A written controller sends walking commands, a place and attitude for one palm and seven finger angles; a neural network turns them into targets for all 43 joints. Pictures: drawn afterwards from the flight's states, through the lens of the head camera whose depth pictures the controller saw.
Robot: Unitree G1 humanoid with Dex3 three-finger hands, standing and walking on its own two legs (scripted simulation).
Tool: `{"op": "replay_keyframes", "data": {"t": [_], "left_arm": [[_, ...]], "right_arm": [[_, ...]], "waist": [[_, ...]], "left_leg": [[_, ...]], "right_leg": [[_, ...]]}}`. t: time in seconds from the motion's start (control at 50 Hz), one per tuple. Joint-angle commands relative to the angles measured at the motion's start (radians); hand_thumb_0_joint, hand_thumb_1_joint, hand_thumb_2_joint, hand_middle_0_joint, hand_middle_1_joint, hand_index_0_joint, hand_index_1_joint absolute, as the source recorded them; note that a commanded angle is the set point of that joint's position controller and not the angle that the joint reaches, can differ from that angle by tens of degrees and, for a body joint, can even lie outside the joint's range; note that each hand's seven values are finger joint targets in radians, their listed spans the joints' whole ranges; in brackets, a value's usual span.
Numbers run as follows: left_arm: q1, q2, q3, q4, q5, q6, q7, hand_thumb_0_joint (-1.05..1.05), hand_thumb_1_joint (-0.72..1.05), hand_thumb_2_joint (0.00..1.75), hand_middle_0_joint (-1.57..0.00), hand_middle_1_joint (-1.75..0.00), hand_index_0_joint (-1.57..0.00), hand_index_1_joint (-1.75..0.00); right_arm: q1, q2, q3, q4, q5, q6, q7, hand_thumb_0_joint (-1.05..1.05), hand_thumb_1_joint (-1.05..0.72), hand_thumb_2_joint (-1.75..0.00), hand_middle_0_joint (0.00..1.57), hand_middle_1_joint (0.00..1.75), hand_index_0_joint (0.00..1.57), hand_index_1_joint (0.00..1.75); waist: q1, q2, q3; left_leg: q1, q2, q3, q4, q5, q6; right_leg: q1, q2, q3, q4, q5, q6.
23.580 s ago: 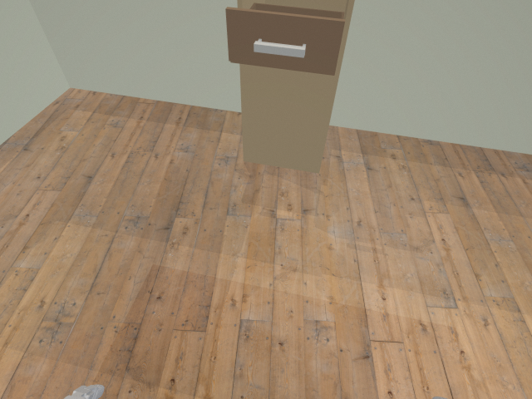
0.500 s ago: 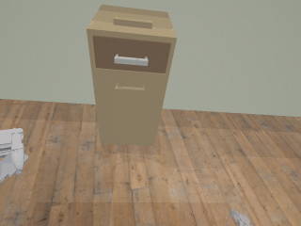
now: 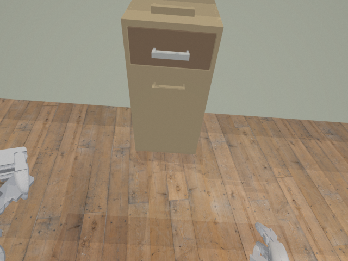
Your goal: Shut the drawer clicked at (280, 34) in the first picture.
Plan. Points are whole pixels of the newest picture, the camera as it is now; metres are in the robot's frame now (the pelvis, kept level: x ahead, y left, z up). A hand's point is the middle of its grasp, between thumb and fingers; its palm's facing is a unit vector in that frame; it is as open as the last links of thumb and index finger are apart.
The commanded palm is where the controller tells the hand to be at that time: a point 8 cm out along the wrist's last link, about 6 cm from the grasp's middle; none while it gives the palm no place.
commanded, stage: stop stepping back and stand still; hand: left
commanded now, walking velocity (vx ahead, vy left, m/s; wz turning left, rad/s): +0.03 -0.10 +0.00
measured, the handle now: (170, 53) +0.95 +0.06 +0.03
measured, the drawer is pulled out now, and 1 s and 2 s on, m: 0.00 0.00 0.00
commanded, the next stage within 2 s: let the arm hang, fingers relaxed in 0.66 s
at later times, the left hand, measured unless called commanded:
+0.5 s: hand (46, 166) +0.22 +0.23 +0.18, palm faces +0.36 -0.79 -0.49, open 3.2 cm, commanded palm +0.16 +0.27 +0.20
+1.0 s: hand out of the picture +0.13 +0.21 -0.13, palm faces +0.02 -0.96 -0.26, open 3.0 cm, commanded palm none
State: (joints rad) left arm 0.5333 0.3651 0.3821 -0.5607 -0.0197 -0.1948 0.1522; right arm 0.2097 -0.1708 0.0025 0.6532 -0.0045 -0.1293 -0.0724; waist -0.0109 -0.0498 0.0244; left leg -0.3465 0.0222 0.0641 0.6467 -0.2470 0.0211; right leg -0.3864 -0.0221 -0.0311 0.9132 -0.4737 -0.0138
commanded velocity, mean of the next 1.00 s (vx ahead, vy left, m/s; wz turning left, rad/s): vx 0.01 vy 0.00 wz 0.00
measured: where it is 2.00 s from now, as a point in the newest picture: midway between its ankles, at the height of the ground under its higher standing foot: outside the picture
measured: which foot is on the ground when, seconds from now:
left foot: down 0.00-1.00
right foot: down 0.00-1.00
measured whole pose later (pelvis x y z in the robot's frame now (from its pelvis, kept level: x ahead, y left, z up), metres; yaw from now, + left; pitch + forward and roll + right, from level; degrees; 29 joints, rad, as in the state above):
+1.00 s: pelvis +0.02 +0.00 +0.01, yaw +2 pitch +0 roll +0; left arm 0.25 0.22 0.01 0.72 0.02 0.06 0.00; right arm 0.17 -0.26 0.00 0.84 -0.02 0.01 0.01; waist -0.02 0.01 0.02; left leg -0.30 0.00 0.06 0.57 -0.26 0.02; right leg -0.27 -0.03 -0.09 0.59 -0.31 -0.01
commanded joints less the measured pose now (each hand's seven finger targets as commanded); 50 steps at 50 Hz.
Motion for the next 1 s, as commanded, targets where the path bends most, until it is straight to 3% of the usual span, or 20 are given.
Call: {"op": "replay_keyframes", "data": {"t": [0.0, 0.04, 0.06, 0.08, 0.1, 0.12, 0.14, 0.18, 0.24, 0.26, 0.3, 0.36, 0.48, 0.72, 0.74, 0.76, 0.78, 0.8, 0.86, 0.98], "left_arm": [[0.064, 0.206, 0.131, -0.319, 0.004, -0.082, 0.019, 0.0, 0.9, 0.9, -1.4, -1.6, -1.4, -1.6], [0.118, 0.191, 0.127, -0.269, 0.0, -0.073, 0.022, 0.0, 0.9, 0.9, -1.4, -1.6, -1.4, -1.6], [0.127, 0.179, 0.118, -0.245, 0.002, -0.067, 0.021, 0.0, 0.9, 0.9, -1.4, -1.6, -1.4, -1.6], [0.127, 0.193, 0.132, -0.219, -0.001, -0.061, 0.02, 0.0, 0.9, 0.9, -1.4, -1.6, -1.4, -1.6], [0.146, 0.2, 0.144, -0.186, -0.017, -0.047, 0.021, 0.0, 0.9, 0.9, -1.4, -1.6, -1.4, -1.6], [0.039, 0.207, 0.135, -0.228, -0.024, -0.055, 0.026, 0.0, 0.9, 0.9, -1.4, -1.6, -1.4, -1.6], [0.024, 0.213, 0.155, -0.198, -0.022, -0.067, 0.029, 0.0, 0.9, 0.9, -1.4, -1.6, -1.4, -1.6], [0.086, 0.166, 0.115, -0.157, -0.019, -0.064, 0.024, 0.0, 0.9, 0.9, -1.4, -1.6, -1.4, -1.6], [0.063, 0.161, 0.094, -0.187, -0.014, -0.077, 0.03, 0.0, 0.9, 0.9, -1.4, -1.6, -1.4, -1.6], [0.049, 0.168, 0.094, -0.217, -0.013, -0.087, 0.031, 0.0, 0.9, 0.9, -1.4, -1.6, -1.4, -1.6], [0.06, 0.175, 0.091, -0.251, -0.01, -0.095, 0.028, 0.0, 0.9, 0.9, -1.4, -1.6, -1.4, -1.6], [0.073, 0.182, 0.107, -0.236, -0.001, -0.095, 0.02, 0.0, 0.9, 0.9, -1.4, -1.6, -1.4, -1.6], [0.147, 0.168, 0.111, -0.2, -0.023, -0.09, 0.018, 0.0, 0.9, 0.9, -1.4, -1.6, -1.4, -1.6], [0.129, 0.166, 0.09, -0.201, -0.03, -0.067, 0.016, 0.0, 0.9, 0.9, -1.4, -1.6, -1.4, -1.6], [-0.039, 0.074, -0.283, 0.635, 0.072, 0.074, -0.136, 0.0, 0.9, 0.9, -1.4, -1.6, -1.4, -1.6], [-0.032, 0.042, -0.26, 0.655, 0.05, 0.15, -0.151, 0.0, 0.9, 0.9, -1.36, -1.56, -1.36, -1.56], [-0.066, 0.01, -0.274, 0.699, 0.052, 0.163, -0.153, 0.0, 0.9, 0.9, -1.32, -1.51, -1.32, -1.51], [-0.115, 0.016, -0.284, 0.747, 0.057, 0.166, -0.153, 0.0, 0.9, 0.9, -1.28, -1.47, -1.28, -1.47], [-0.219, 0.028, -0.303, 0.937, 0.052, 0.179, -0.151, 0.0, 0.9, 0.9, -1.16, -1.34, -1.16, -1.34], [-0.272, -0.002, -0.348, 1.322, 0.034, 0.198, -0.136, 0.0, 0.9, 0.9, -0.92, -1.08, -0.92, -1.08]], "right_arm": [[-0.094, -0.13, -0.037, -0.173, -0.003, -0.057, 0.018, 0.0, -0.9, -0.9, 0.2, 0.3, 0.2, 0.3], [-0.091, -0.134, -0.04, -0.189, -0.008, -0.031, 0.018, 0.0, -0.9, -0.9, 0.2, 0.3, 0.2, 0.3], [-0.085, -0.135, -0.046, -0.195, -0.008, -0.014, 0.017, 0.0, -0.9, -0.9, 0.2, 0.3, 0.2, 0.3], [-0.086, -0.126, -0.052, -0.2, -0.006, 0.003, 0.015, 0.0, -0.9, -0.9, 0.2, 0.3, 0.2, 0.3], [-0.079, -0.114, -0.052, -0.205, 0.0, 0.011, 0.014, 0.0, -0.9, -0.9, 0.2, 0.3, 0.2, 0.3], [-0.085, -0.125, -0.049, -0.196, 0.002, 0.001, 0.013, 0.0, -0.9, -0.9, 0.2, 0.3, 0.2, 0.3], [-0.054, -0.123, -0.05, -0.161, -0.003, -0.009, 0.013, 0.0, -0.9, -0.9, 0.2, 0.3, 0.2, 0.3], [-0.06, -0.125, -0.048, -0.16, 0.003, -0.004, 0.005, 0.0, -0.9, -0.9, 0.2, 0.3, 0.2, 0.3], [-0.091, -0.126, -0.038, -0.157, 0.001, -0.017, -0.008, 0.0, -0.9, -0.9, 0.2, 0.3, 0.2, 0.3], [-0.088, -0.134, -0.042, -0.158, 0.001, -0.026, -0.012, 0.0, -0.9, -0.9, 0.2, 0.3, 0.2, 0.3], [-0.096, -0.16, -0.055, -0.177, 0.005, -0.036, -0.019, 0.0, -0.9, -0.9, 0.2, 0.3, 0.2, 0.3], [-0.095, -0.141, -0.036, -0.173, 0.007, -0.036, -0.012, 0.0, -0.9, -0.9, 0.2, 0.3, 0.2, 0.3], [-0.084, -0.144, -0.052, -0.186, 0.013, -0.022, 0.002, 0.0, -0.9, -0.9, 0.2, 0.3, 0.2, 0.3], [-0.107, -0.142, -0.042, -0.211, 0.012, 0.006, -0.013, 0.0, -0.9, -0.9, 0.2, 0.3, 0.2, 0.3], [-0.148, -0.343, -0.095, 0.029, 0.014, -0.043, 0.091, 0.0, -0.9, -0.9, 0.2, 0.3, 0.2, 0.3], [-0.059, -0.274, -0.094, 0.009, 0.024, 0.022, 0.091, 0.0, -0.9, -0.9, 0.2, 0.3, 0.2, 0.3], [-0.042, -0.245, -0.077, 0.017, 0.012, 0.044, 0.089, 0.0, -0.9, -0.9, 0.2, 0.3, 0.2, 0.3], [-0.034, -0.229, -0.068, 0.007, 0.004, 0.06, 0.088, 0.0, -0.9, -0.9, 0.2, 0.3, 0.2, 0.3], [-0.042, -0.235, -0.053, 0.034, -0.016, 0.095, 0.079, 0.0, -0.9, -0.9, 0.2, 0.3, 0.2, 0.3], [-0.03, -0.169, -0.015, 0.183, -0.022, 0.128, 0.069, 0.0, -0.9, -0.9, 0.2, 0.3, 0.2, 0.3]], "waist": [[0.012, 0.297, -0.016], [0.015, 0.297, -0.041], [0.013, 0.212, -0.036], [0.014, 0.022, -0.028], [0.004, -0.156, -0.029], [-0.004, -0.144, -0.03], [-0.016, -0.06, -0.077], [-0.011, -0.068, -0.051], [-0.001, -0.045, -0.063], [0.003, 0.005, -0.073], [0.015, 0.128, -0.094], [0.014, 0.205, -0.06], [0.005, 0.075, -0.149], [0.008, 0.091, -0.119], [-0.03, 0.101, -0.059], [-0.017, 0.094, -0.143], [-0.008, 0.049, -0.148], [-0.005, -0.047, -0.136], [-0.005, -0.146, -0.085], [0.014, 0.133, -0.032]], "left_leg": [[-0.089, 0.232, -0.283, -0.457, -0.339, 0.108], [-0.21, 0.186, -0.187, -0.379, -0.4, 0.06], [-0.249, 0.133, -0.127, -0.274, -0.383, 0.033], [-0.265, 0.044, -0.056, -0.024, -0.308, 0.005], [-0.276, -0.014, -0.029, 0.217, -0.194, -0.017], [-0.271, -0.002, -0.05, 0.329, -0.161, -0.025], [-0.203, 0.015, -0.067, 0.335, -0.159, -0.026], [-0.099, 0.026, -0.044, 0.184, -0.121, -0.023], [0.064, 0.007, 0.005, -0.1, -0.013, -0.005], [0.132, 0.02, -0.023, -0.194, 0.029, 0.005], [0.204, 0.137, -0.157, -0.253, 0.2, 0.044], [0.088, 0.154, -0.199, -0.305, 0.178, 0.051], [0.13, 0.065, -0.068, -0.174, 0.256, -0.003], [0.158, 0.07, -0.077, -0.229, 0.255, -0.001], [0.085, 0.101, -0.088, -0.06, 0.393, 0.01], [0.123, 0.093, -0.082, -0.079, 0.347, 0.002], [0.086, 0.106, -0.111, -0.086, 0.237, 0.015], [0.069, 0.1, -0.125, -0.091, 0.211, 0.023], [0.062, 0.071, -0.137, -0.1, 0.155, 0.032], [0.053, 0.076, -0.144, -0.256, 0.142, 0.018]], "right_leg": [[0.097, 0.003, -0.029, -0.124, 0.012, -0.004], [0.31, 0.035, -0.07, -0.307, 0.011, -0.015], [0.355, 0.028, -0.028, -0.411, -0.005, -0.032], [0.306, -0.064, 0.171, -0.577, -0.07, -0.085], [0.232, -0.261, 0.472, -0.732, -0.104, -0.157], [0.207, -0.319, 0.504, -0.726, 0.04, -0.185], [0.17, -0.302, 0.427, -0.698, 0.017, -0.183], [0.113, -0.236, 0.278, -0.639, 0.106, -0.157], [0.125, -0.185, 0.168, -0.567, 0.226, -0.102], [0.126, -0.154, 0.14, -0.525, 0.236, -0.07], [0.116, -0.063, 0.074, -0.422, 0.292, -0.003], [0.174, -0.015, 0.024, -0.41, 0.284, 0.018], [0.264, -0.074, 0.102, -0.493, 0.557, -0.009], [0.231, -0.052, 0.074, -0.519, 0.507, 0.004], [0.1, -0.13, 0.017, -0.366, 0.647, -0.017], [0.111, -0.116, 0.07, -0.399, 0.558, -0.023], [0.094, -0.111, 0.05, -0.397, 0.429, -0.026], [0.099, -0.106, 0.055, -0.404, 0.422, -0.027], [0.088, -0.128, 0.079, -0.451, 0.381, -0.053], [0.187, -0.083, 0.069, -0.497, 0.264, -0.028]]}}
